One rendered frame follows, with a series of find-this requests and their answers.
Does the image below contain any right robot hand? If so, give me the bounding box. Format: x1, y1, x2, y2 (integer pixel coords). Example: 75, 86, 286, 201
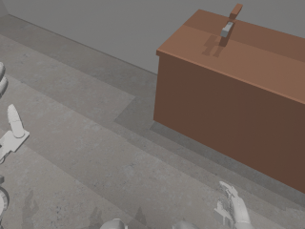
213, 181, 251, 229

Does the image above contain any counter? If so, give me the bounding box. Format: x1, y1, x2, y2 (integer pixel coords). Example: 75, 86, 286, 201
153, 3, 305, 194

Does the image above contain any left robot thigh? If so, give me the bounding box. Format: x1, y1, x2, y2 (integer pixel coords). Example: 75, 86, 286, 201
100, 219, 129, 229

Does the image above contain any left robot hand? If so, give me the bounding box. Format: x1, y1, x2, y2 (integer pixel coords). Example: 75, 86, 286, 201
0, 62, 30, 165

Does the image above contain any left robot forearm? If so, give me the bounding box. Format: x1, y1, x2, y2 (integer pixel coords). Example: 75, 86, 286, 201
0, 175, 10, 229

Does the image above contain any tap lever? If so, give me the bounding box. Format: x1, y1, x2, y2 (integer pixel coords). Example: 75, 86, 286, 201
220, 22, 233, 37

